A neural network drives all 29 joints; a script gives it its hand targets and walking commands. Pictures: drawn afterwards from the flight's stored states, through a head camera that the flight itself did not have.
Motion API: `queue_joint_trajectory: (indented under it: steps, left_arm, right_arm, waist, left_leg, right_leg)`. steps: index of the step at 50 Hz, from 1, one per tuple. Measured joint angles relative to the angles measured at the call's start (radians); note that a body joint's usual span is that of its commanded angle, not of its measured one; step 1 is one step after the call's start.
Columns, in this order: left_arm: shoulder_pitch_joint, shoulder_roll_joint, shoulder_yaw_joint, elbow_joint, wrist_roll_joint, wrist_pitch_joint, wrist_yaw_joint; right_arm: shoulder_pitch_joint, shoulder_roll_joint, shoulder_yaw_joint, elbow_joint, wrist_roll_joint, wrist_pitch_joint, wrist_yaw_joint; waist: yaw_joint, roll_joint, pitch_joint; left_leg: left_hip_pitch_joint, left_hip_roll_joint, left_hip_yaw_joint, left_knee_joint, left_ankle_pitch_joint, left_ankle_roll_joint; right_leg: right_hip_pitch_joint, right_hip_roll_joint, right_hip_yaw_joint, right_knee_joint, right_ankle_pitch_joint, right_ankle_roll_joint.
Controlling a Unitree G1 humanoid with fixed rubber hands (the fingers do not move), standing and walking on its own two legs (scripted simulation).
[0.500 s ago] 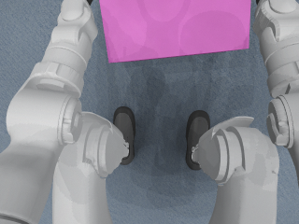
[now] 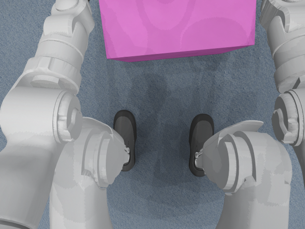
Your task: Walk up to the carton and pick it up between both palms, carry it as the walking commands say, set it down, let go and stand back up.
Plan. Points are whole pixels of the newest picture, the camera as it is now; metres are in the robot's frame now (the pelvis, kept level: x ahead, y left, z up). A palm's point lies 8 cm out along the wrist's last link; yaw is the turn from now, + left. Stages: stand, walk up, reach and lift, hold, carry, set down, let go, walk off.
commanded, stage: reach and lift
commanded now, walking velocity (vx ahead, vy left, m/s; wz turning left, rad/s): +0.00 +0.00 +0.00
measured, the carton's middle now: out of the picture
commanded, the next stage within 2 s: none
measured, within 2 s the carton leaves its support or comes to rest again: leaves its support in 0.12 s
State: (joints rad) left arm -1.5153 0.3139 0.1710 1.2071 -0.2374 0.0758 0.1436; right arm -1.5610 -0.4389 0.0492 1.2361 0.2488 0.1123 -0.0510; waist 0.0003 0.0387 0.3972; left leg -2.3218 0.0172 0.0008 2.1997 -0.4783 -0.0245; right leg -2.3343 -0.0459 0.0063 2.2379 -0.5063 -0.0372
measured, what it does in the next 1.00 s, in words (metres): rises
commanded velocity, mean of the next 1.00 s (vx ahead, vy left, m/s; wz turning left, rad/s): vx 0.00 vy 0.00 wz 0.00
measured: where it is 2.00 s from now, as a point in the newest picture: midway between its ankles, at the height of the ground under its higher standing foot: (161, 152)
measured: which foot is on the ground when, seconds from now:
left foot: down 0.00-1.00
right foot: down 0.00-1.00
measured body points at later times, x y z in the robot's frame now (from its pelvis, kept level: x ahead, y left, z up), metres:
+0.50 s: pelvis +0.01 +0.01 +0.03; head +0.35 -0.03 +0.32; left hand +0.56 +0.15 -0.10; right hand +0.57 -0.20 -0.11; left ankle +0.14 +0.13 -0.31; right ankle +0.13 -0.12 -0.31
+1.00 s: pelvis +0.02 +0.00 +0.06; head +0.34 -0.04 +0.38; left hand +0.55 +0.16 -0.04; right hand +0.56 -0.20 -0.05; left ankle +0.14 +0.13 -0.31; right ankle +0.13 -0.12 -0.31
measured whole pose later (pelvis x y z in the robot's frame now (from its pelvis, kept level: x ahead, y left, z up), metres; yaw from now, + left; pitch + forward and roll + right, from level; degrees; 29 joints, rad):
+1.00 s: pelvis +0.02 +0.00 +0.06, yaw -1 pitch +46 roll +2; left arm -1.14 0.09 0.46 0.68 0.02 0.29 0.15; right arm -1.25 -0.28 -0.21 0.85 -0.04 0.34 -0.03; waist 0.03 0.04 -0.02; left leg -2.29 0.00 -0.02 1.99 -0.51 -0.04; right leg -2.30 -0.01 0.01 2.01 -0.52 -0.02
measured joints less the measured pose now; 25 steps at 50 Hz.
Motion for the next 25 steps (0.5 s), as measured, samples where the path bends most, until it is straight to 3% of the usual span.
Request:
queue_joint_trajectory:
  steps: [13,25]
  left_arm:
    - [0.110,-0.042,0.021,-0.131,0.000,0.046,0.033]
    - [0.218,-0.123,0.150,-0.269,0.116,0.091,0.030]
  right_arm:
    - [0.121,0.018,-0.013,-0.116,-0.021,0.051,-0.023]
    - [0.153,0.042,-0.111,-0.145,-0.112,0.100,0.011]
  waist:
    - [0.020,0.016,-0.119]
    - [0.014,-0.006,-0.223]
  left_leg:
    - [-0.012,-0.013,-0.002,-0.020,-0.027,-0.003]
    - [0.019,-0.015,-0.001,-0.077,-0.033,0.003]
  right_leg:
    - [-0.008,0.011,0.009,-0.028,-0.022,0.017]
    - [0.019,0.024,0.014,-0.090,-0.019,0.026]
